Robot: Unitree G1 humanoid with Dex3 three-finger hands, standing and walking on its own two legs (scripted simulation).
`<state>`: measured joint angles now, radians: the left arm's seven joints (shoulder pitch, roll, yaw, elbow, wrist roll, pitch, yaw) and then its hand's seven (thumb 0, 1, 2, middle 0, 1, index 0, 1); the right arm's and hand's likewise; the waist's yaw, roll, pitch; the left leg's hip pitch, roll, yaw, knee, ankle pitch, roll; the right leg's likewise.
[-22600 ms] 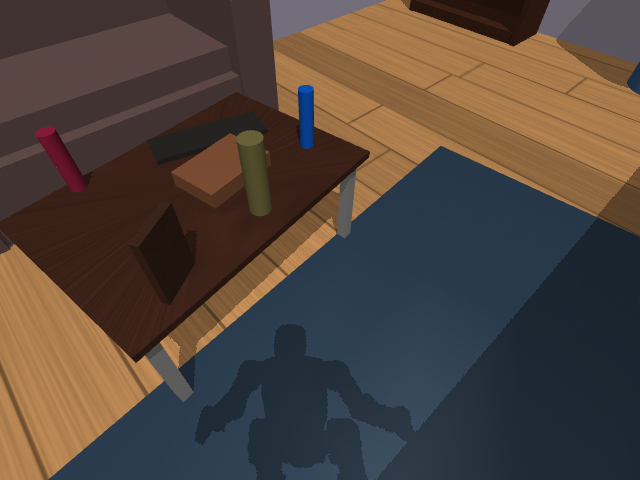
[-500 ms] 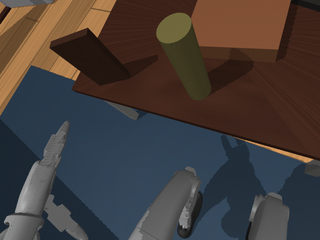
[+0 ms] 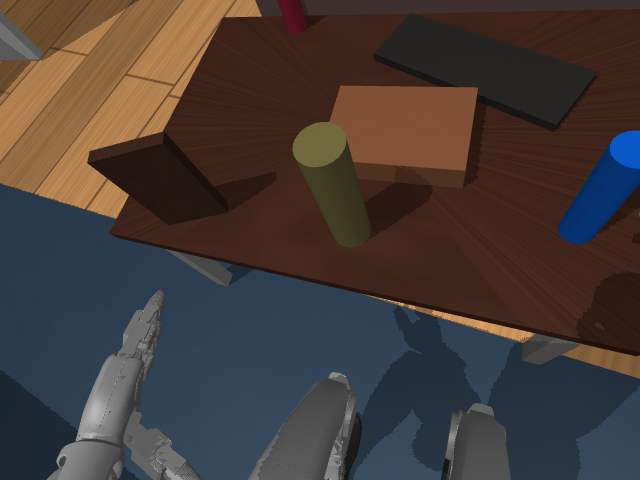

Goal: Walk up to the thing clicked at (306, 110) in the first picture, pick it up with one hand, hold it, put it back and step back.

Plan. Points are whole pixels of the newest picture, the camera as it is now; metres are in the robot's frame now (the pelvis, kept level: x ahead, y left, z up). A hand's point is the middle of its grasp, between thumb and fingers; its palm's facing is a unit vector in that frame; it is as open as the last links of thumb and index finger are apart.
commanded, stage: home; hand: right
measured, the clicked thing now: (601, 196) +0.54 -0.23 -0.10
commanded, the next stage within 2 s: none
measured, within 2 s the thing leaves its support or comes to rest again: neither
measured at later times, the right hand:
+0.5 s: hand out of the picture +0.40 -0.32 +0.03, palm faces +0.28 +0.90 -0.32, open 17.2 cm
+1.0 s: hand out of the picture +0.19 -0.18 +0.04, palm faces +0.20 +0.95 -0.23, open 17.5 cm
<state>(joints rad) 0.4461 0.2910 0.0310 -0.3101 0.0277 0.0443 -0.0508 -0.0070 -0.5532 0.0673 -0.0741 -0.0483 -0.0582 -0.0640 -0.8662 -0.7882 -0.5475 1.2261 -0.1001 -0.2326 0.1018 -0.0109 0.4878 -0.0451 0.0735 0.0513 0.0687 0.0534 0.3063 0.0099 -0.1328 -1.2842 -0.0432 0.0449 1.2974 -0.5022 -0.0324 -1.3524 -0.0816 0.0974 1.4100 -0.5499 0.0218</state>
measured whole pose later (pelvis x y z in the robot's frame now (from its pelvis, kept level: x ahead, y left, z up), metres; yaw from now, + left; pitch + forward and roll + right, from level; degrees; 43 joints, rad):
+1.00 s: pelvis +0.04 +0.01 +0.10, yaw -4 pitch +8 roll +2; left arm 0.30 0.21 -0.03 0.39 -0.06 0.09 0.10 0.01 0.89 0.90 -0.21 -0.29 -0.20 -0.30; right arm 0.46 -0.19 0.01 0.08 0.04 0.12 -0.12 -0.01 0.55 -0.05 0.06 0.05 0.05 0.05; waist 0.01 -0.02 -0.10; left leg -0.58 0.01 0.01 0.90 -0.45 -0.02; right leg -0.62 -0.04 0.04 0.94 -0.45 0.03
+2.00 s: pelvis +0.04 +0.00 +0.09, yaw -4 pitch +6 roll +2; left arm 0.26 0.20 -0.03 0.52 -0.01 -0.13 0.15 0.02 0.90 0.90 -0.21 -0.30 -0.20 -0.31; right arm 0.45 -0.20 0.00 0.01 0.01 0.24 -0.15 -0.01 0.56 -0.04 0.06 0.05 0.05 0.05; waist 0.01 -0.03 -0.09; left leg -0.56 0.01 0.01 0.90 -0.44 -0.03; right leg -0.61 -0.04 0.04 0.96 -0.46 0.02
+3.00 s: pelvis +0.03 +0.01 +0.09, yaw -4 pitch +6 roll +2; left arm 0.27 0.21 -0.02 0.52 -0.01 -0.13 0.16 0.02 0.90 0.90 -0.21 -0.30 -0.20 -0.31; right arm 0.45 -0.19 0.00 -0.01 0.01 0.26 -0.15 -0.01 0.54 -0.05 0.06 0.05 0.05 0.05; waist 0.01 -0.03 -0.09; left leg -0.58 0.01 0.01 0.91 -0.44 -0.03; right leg -0.62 -0.04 0.04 0.96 -0.45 0.02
